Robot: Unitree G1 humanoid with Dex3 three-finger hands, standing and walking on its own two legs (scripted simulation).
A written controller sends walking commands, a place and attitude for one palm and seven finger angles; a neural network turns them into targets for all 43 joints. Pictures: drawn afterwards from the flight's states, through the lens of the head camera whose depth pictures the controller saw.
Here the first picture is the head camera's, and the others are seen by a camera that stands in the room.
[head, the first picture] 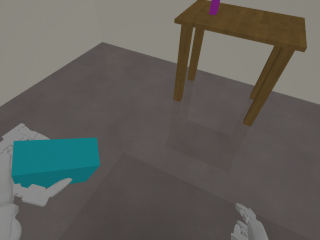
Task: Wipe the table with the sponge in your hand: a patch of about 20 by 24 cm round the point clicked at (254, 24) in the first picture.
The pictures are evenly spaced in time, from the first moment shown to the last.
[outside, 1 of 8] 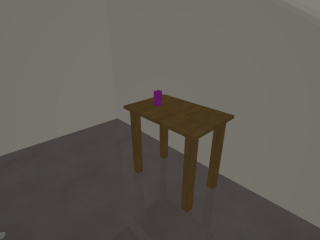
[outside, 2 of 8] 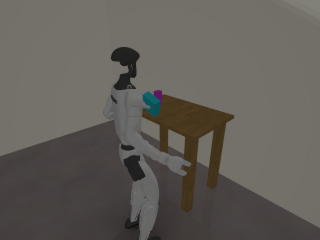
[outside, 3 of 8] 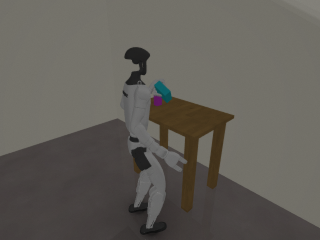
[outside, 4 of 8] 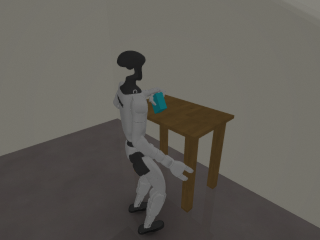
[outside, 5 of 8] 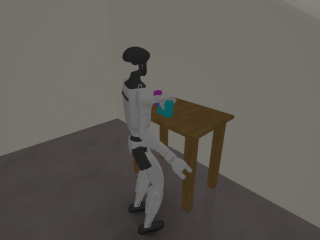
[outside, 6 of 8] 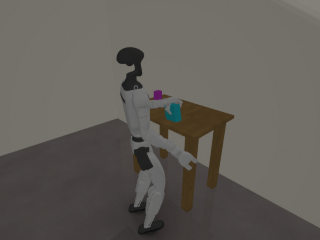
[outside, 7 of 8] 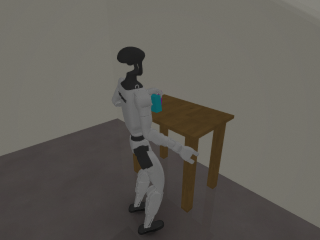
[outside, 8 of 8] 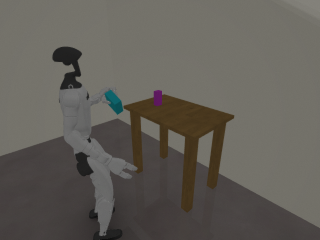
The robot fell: no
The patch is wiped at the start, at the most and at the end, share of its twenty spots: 0.00 1.00 1.00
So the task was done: yes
